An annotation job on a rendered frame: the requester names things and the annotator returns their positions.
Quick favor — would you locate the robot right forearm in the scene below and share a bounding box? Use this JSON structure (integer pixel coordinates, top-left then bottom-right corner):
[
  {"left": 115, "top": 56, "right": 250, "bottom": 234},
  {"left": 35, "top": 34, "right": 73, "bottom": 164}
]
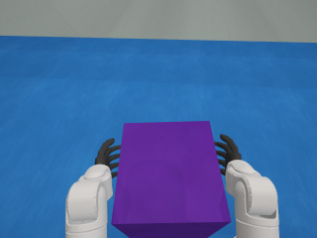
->
[{"left": 225, "top": 160, "right": 279, "bottom": 238}]

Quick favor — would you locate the left robot hand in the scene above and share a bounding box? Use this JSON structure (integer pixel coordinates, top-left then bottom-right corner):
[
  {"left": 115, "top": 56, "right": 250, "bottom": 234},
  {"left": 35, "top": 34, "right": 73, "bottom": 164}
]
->
[{"left": 94, "top": 138, "right": 121, "bottom": 178}]

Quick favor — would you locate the right robot hand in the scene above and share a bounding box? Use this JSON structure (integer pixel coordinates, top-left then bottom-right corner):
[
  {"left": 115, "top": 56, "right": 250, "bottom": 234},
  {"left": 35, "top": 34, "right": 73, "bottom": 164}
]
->
[{"left": 214, "top": 134, "right": 242, "bottom": 176}]

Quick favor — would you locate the carton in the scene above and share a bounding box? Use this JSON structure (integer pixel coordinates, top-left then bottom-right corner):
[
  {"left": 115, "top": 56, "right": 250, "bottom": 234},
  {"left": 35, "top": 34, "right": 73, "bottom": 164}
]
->
[{"left": 111, "top": 121, "right": 232, "bottom": 238}]

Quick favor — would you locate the robot left forearm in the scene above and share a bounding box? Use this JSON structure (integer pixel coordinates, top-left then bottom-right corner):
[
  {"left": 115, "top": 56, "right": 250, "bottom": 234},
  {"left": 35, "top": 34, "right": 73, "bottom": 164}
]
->
[{"left": 65, "top": 164, "right": 113, "bottom": 238}]

